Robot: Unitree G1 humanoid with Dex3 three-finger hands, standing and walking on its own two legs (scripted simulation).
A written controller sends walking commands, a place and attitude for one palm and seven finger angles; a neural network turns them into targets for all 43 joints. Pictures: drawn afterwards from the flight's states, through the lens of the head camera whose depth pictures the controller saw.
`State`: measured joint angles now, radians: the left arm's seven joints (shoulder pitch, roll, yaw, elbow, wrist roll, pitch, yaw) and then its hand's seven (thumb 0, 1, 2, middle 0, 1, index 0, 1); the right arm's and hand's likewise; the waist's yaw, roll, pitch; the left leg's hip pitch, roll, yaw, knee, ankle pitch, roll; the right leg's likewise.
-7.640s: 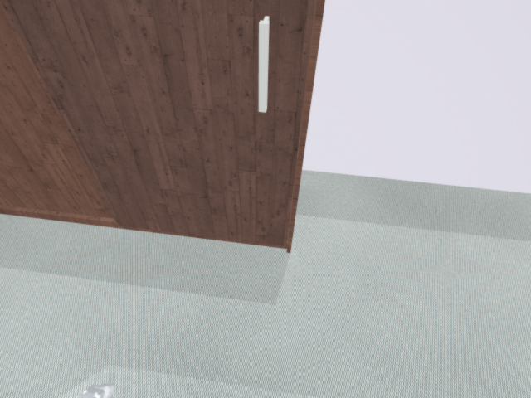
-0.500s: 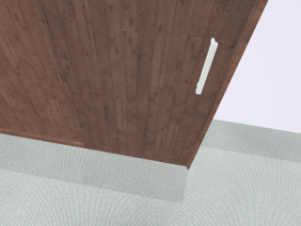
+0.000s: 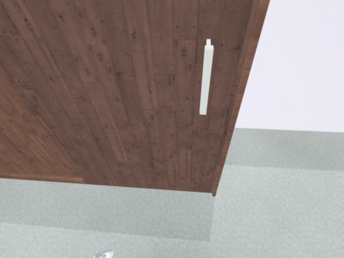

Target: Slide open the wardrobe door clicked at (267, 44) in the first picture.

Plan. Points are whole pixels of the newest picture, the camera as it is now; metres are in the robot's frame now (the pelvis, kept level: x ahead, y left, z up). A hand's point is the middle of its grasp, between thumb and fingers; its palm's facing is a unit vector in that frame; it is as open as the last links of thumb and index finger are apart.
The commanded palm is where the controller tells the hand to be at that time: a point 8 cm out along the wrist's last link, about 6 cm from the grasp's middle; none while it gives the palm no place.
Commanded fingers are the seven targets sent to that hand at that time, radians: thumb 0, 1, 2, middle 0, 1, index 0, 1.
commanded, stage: take the last steps up to it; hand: right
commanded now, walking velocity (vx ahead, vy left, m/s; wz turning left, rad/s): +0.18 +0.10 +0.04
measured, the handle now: (205, 80) +0.57 -0.09 +0.11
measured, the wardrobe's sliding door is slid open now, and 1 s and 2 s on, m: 0.00 0.00 0.00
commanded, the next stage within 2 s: come to a stop and stand still in 0.14 s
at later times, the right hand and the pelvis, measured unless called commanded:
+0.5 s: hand (219, 233) +0.22 -0.12 -0.16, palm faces -0.04 +0.98 -0.21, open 7.3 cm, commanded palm none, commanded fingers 0.00 -0.90 -0.90 0.20 0.30 0.20 0.30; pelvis +0.10 +0.05 -0.01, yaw -1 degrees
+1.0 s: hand out of the picture +0.05 -0.20 -0.17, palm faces +0.08 +0.97 -0.22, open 7.4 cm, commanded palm none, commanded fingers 0.00 -0.90 -0.90 0.20 0.30 0.20 0.30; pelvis +0.05 +0.00 +0.01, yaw +0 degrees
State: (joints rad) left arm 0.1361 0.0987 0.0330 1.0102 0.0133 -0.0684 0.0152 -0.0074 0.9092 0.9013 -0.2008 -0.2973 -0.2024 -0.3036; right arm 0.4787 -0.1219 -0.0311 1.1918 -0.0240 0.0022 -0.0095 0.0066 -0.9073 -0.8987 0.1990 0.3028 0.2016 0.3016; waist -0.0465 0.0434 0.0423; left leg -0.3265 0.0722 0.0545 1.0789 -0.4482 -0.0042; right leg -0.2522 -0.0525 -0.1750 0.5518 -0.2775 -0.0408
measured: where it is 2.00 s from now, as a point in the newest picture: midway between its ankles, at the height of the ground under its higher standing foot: outside the picture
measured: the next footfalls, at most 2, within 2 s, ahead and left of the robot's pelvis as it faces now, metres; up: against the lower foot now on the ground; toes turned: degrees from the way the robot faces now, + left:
left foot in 0.38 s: +0.23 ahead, +0.17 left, +0.00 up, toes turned +7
right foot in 0.74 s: +0.09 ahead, -0.09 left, +0.00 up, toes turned -4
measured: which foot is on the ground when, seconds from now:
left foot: up 0.00-0.36, down 0.38-0.76, up 0.78-1.00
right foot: down 0.00-0.40, up 0.42-0.72, down 0.74-1.00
